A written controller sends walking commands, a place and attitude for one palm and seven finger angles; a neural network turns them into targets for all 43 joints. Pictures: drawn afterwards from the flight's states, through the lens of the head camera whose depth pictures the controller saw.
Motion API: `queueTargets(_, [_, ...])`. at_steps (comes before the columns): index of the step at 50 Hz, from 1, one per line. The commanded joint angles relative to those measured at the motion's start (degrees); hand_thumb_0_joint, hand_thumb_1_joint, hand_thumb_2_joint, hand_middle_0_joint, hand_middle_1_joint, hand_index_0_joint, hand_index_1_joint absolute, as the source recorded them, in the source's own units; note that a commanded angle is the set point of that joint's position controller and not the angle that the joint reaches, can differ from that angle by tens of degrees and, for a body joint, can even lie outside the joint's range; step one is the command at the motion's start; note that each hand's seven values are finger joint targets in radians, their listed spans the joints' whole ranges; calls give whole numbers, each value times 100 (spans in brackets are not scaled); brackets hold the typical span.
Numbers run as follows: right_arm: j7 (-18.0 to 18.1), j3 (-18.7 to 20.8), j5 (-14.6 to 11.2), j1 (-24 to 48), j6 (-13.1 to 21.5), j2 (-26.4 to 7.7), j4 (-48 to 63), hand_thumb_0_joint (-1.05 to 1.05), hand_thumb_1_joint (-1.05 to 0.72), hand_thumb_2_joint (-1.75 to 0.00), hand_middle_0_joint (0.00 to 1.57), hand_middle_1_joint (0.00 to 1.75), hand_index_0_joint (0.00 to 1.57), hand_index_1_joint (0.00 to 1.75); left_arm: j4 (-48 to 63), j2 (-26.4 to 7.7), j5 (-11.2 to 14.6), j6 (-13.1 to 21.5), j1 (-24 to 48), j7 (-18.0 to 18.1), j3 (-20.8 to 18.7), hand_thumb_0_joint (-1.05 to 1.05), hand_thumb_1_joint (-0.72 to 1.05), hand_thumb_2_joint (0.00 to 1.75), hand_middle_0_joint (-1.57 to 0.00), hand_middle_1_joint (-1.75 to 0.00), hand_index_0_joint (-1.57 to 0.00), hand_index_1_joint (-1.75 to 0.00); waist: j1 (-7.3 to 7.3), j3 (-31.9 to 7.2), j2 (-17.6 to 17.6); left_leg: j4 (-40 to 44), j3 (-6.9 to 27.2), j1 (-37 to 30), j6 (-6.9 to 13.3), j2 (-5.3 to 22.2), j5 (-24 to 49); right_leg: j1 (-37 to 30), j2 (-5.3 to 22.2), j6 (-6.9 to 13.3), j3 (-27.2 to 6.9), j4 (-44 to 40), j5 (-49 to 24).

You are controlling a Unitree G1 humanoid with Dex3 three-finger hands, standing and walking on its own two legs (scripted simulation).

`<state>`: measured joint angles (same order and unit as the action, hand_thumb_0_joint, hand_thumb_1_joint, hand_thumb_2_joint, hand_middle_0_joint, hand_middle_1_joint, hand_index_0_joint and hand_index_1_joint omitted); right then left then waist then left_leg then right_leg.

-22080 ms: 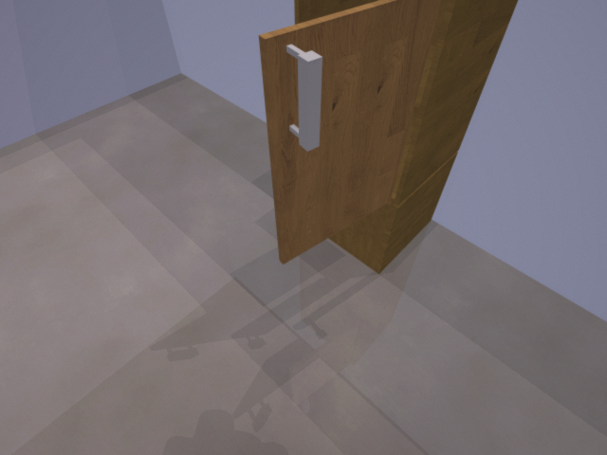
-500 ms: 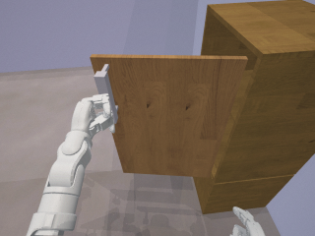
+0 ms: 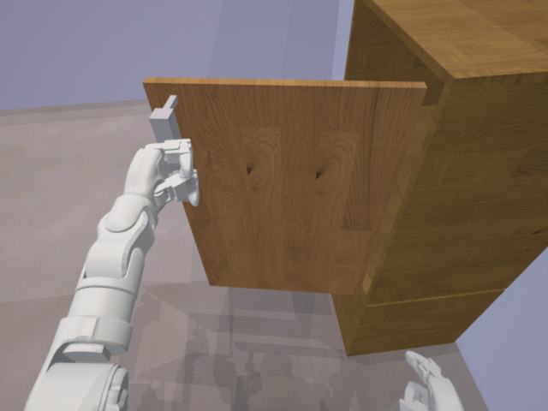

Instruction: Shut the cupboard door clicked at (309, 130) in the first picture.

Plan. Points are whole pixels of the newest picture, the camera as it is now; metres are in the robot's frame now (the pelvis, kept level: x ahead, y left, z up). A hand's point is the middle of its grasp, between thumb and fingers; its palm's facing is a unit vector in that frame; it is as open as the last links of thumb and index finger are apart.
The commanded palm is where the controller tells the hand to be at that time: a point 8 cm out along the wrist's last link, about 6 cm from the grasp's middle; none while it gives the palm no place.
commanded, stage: push the door shut along its arc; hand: left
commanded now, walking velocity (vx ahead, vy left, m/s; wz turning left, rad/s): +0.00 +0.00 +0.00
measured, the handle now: (179, 150) +0.47 +0.17 +0.15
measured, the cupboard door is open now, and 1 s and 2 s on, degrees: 79 65 50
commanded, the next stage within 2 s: pull the fist back off the door in 1.56 s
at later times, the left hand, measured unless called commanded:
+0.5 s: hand (214, 155) +0.45 +0.11 +0.16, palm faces -0.23 -0.97 -0.04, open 3.1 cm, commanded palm +0.44 +0.16 +0.16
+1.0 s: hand (234, 133) +0.50 +0.08 +0.16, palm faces -0.33 -0.94 -0.02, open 3.1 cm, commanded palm +0.50 +0.14 +0.16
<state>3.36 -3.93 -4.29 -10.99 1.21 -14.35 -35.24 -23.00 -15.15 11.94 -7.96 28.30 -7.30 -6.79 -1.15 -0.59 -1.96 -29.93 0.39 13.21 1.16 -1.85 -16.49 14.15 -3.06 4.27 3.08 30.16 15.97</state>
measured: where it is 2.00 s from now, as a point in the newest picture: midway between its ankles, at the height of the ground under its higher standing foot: outside the picture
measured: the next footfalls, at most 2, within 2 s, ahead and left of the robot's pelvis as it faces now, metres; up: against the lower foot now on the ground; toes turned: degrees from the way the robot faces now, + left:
none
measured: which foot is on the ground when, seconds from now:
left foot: down 0.00-1.00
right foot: down 0.00-1.00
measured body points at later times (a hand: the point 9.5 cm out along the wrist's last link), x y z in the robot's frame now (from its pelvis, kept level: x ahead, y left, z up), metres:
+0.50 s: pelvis +0.02 +0.02 +0.00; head +0.03 +0.00 +0.45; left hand +0.45 +0.16 +0.16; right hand +0.11 -0.24 -0.12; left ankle -0.01 +0.11 -0.73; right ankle +0.00 -0.07 -0.73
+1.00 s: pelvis +0.01 +0.02 -0.01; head +0.07 +0.01 +0.44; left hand +0.51 +0.14 +0.17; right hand +0.04 -0.26 -0.13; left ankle -0.01 +0.11 -0.73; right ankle +0.00 -0.07 -0.73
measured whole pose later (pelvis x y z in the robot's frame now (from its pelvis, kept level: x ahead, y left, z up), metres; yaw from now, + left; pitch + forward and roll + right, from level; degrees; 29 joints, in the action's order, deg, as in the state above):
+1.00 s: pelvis +0.01 +0.02 -0.01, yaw -1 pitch +8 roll +1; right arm 1.9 -1.2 -1.7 -21.1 4.9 -16.7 -40.4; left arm -64.5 -20.3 8.6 9.9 57.9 -19.4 -11.3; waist -8.5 -2.8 -1.0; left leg -33.5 -1.6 23.4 2.6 -2.6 -18.5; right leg 25.1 -2.3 3.0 1.2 34.6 17.9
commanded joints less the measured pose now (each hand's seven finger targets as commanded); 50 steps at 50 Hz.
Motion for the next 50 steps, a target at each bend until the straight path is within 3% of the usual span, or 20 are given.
queueTargets(1, [66, 282, -14, 394, 309, -705, 800, 0, -90, -90, 20, 30, 20, 30, 895, -1245, 128, 709, 2701, -203, -591, 0, 90, 90, -130, -150, -130, -150, -16, -1722, 500, 158, 45, -191, 171, 1, 1132, -788, 420, -358, -571, -404, -1797])
queueTargets(5, [47, 325, -43, 237, 376, -717, 724, 0, -90, -90, 20, 30, 20, 30, 674, -903, 111, 925, 3176, -375, -218, 0, 90, 90, -130, -150, -130, -150, -152, -1738, 130, 137, 75, -439, 175, 10, 1295, -438, 350, -279, -444, -347, -1832])
queueTargets(10, [38, 383, -23, -3, 430, -782, 590, 0, -90, -90, 20, 30, 20, 30, 193, -797, 114, 1053, 3595, -471, -116, 0, 90, 90, -130, -150, -130, -150, -283, -1787, 247, 109, 134, -583, 192, 28, 1444, -179, 297, -262, -348, -314, -1861])
queueTargets(13, [31, 405, -2, -120, 436, -825, 521, 0, -90, -90, 20, 30, 20, 30, -76, -958, 101, 1159, 3763, -529, -234, 0, 90, 90, -130, -150, -130, -150, -276, -1900, 294, 108, 152, -599, 196, 31, 1557, -221, 292, -242, -336, -261, -1949])
queueTargets(15, [20, 407, 12, -182, 453, -827, 504, 0, -90, -90, 20, 30, 20, 30, -256, -874, 103, 1235, 3828, -568, -192, 0, 90, 90, -130, -150, -130, -150, -283, -1965, 330, 88, 142, -629, 199, 34, 1709, -222, 282, -238, -318, -220, -2101])
queueTargets(16, [25, 416, 31, -248, 443, -855, 456, 0, -90, -90, 20, 30, 20, 30, -422, -1070, 101, 1259, 3860, -572, -350, 0, 90, 90, -130, -150, -130, -150, -266, -1899, 395, 74, 151, -565, 204, 29, 1725, -245, 285, -245, -326, -222, -2124])
queueTargets(20, [-25, 433, 47, -356, 482, -840, 441, 0, -90, -90, 20, 30, 20, 30, -580, -868, 55, 1468, 4105, -641, -194, 0, 90, 90, -130, -150, -130, -150, -297, -2062, 240, 69, 163, -760, 184, 55, 1964, -116, 266, -210, -280, -144, -2202])
queueTargets(22, [-28, 449, 57, -433, 469, -873, 395, 0, -90, -90, 20, 30, 20, 30, -717, -1014, 30, 1532, 4252, -665, -266, 0, 90, 90, -130, -150, -130, -150, -329, -2044, 216, 50, 188, -787, 173, 78, 2054, -41, 259, -207, -267, -123, -2206])
queueTargets(25, [-46, 436, 70, -504, 476, -871, 336, 0, -90, -90, 20, 30, 20, 30, -1191, -916, 11, 1596, 4518, -711, -192, 0, 90, 90, -130, -150, -130, -150, -397, -1786, 289, 60, 174, -601, 176, 70, 1766, 160, 246, -214, -275, -154, -1969])
queueTargets(26, [-39, 454, 90, -591, 458, -918, 296, 0, -90, -90, 20, 30, 20, 30, -1291, -1189, -18, 1635, 4553, -693, -398, 0, 90, 90, -130, -150, -130, -150, -367, -1828, 349, 63, 194, -573, 176, 72, 1787, 83, 253, -202, -268, -145, -1956])
queueTargets(30, [-61, 462, 107, -706, 488, -908, 239, 0, -90, -90, 20, 30, 20, 30, -1627, -1039, -62, 1789, 5124, -725, -260, 0, 90, 90, -130, -150, -130, -150, -508, -1902, 316, 17, 197, -576, 178, 67, 1740, 287, 242, -214, -274, -86, -1905])
queueTargets(33, [-64, 494, 129, -801, 507, -952, 217, 0, -90, -90, 20, 30, 20, 30, -1811, -1140, -72, 1902, 5107, -835, -347, 0, 90, 90, -130, -150, -130, -150, -483, -2261, 271, -56, 221, -774, 161, 81, 2027, 258, 234, -199, -276, -5, -2084])
queueTargets(34, [-70, 491, 135, -803, 519, -931, 194, 0, -90, -90, 20, 30, 20, 30, -1812, -866, -69, 1946, 5291, -903, -74, 0, 90, 90, -130, -150, -130, -150, -560, -2214, 144, -77, 218, -827, 151, 80, 2084, 384, 225, -197, -254, 15, -2096])
queueTargets(37, [-59, 519, 166, -951, 539, -992, 81, 0, -90, -90, 20, 30, 20, 30, -2221, -991, -39, 1983, 5523, -997, -182, 0, 90, 90, -130, -150, -130, -150, -653, -2108, 410, -114, 235, -684, 170, 78, 1932, 515, 201, -218, -249, 6, -1992])
queueTargets(41, [-41, 531, 210, -1114, 520, -1082, 30, 0, -90, -90, 20, 30, 20, 30, -2583, -1699, -74, 2047, 5664, -1035, -738, 0, 90, 90, -130, -150, -130, -150, -574, -2191, 452, -115, 154, -257, 199, 28, 1677, 249, 239, -227, -336, 38, -2006])
queueTargets(42, [-51, 505, 200, -1090, 539, -1056, 45, 0, -90, -90, 20, 30, 20, 30, -2682, -1557, -87, 2043, 5756, -1061, -617, 0, 90, 90, -130, -150, -130, -150, -639, -2120, 421, -131, 150, -152, 211, -2, 1605, 299, 233, -231, -350, 47, -2022])
queueTargets(44, [-62, 526, 216, -1183, 556, -1073, 8, 0, -90, -90, 20, 30, 20, 30, -2817, -1659, -166, 2103, 5834, -1098, -644, 0, 90, 90, -130, -150, -130, -150, -651, -2158, 297, -185, 131, -66, 202, -2, 1566, 369, 236, -236, -361, 80, -1995])
queueTargets(45, [-61, 552, 218, -1253, 564, -1094, -33, 0, -90, -90, 20, 30, 20, 30, -2830, -1676, -205, 2146, 6006, -1124, -614, 0, 90, 90, -130, -150, -130, -150, -746, -2167, 301, -220, 132, -109, 200, 6, 1592, 473, 229, -239, -356, 87, -2030])
queueTargets(47, [-67, 578, 243, -1311, 564, -1113, 2, 0, -90, -90, 20, 30, 20, 30, -2908, -1799, -206, 2183, 5879, -1184, -742, 0, 90, 90, -130, -150, -130, -150, -664, -2391, 296, -269, 138, -153, 201, 4, 1762, 368, 218, -237, -355, 139, -2162])
queueTargets(50, [-63, 601, 250, -1416, 579, -1149, -39, 0, -90, -90, 20, 30, 20, 30, -2979, -1753, -218, 2211, 6170, -1335, -634, 0, 90, 90, -130, -150, -130, -150, -775, -2489, 253, -308, 125, -113, 196, -11, 1679, 464, 208, -245, -367, 165, -2167])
